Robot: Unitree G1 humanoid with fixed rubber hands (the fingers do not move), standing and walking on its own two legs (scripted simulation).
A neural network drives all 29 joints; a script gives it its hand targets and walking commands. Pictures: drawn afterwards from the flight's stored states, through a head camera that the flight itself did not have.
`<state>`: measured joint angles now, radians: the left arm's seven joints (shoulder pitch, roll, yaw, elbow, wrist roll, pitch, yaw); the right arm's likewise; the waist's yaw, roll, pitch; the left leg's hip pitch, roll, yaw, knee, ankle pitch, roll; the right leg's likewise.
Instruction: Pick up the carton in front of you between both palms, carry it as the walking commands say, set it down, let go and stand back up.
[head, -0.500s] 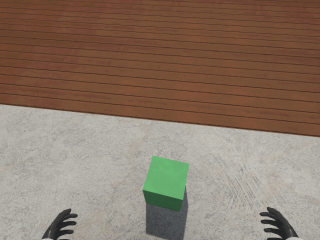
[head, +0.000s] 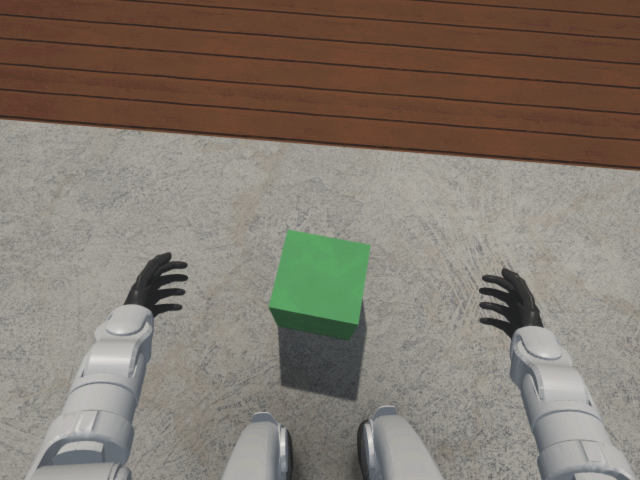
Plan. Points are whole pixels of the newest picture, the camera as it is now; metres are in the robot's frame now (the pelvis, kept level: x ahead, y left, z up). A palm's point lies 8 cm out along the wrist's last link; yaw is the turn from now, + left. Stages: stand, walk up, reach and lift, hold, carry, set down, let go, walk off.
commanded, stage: reach and lift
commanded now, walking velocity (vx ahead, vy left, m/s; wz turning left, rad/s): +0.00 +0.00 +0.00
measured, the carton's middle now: (320, 288) +0.51 -0.02 -0.58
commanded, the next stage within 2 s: none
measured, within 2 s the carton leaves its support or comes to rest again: neither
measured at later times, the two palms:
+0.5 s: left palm (204, 202) +0.53 +0.18 -0.13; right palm (450, 242) +0.45 -0.21 -0.14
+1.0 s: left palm (239, 246) +0.54 +0.16 -0.33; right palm (416, 275) +0.46 -0.21 -0.33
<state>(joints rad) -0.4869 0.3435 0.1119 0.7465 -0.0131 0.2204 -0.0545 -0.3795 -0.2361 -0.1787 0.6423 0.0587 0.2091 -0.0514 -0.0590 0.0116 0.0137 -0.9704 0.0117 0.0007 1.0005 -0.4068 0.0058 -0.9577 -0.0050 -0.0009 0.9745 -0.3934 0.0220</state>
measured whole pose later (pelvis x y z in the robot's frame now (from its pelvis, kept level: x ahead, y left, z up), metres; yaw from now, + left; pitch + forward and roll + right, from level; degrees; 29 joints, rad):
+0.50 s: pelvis -0.05 +0.01 -0.05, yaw +1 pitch +40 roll -3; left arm -1.49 0.47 0.20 1.13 0.10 0.28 -0.12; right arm -1.22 -0.11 -0.47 0.75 -0.05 0.31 -0.14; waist -0.14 0.02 0.13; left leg -1.49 -0.02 -0.02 1.09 -0.29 0.02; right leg -1.45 -0.03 -0.02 1.05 -0.29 0.04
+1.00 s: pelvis -0.03 +0.01 -0.16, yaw -3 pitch +54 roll -5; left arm -1.43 0.38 0.21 1.10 0.09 0.13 -0.01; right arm -1.18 -0.08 -0.51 0.80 -0.05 0.10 -0.13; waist -0.09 0.02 0.01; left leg -2.01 -0.02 -0.07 1.58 -0.51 0.00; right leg -1.98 0.01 0.00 1.54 -0.47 0.06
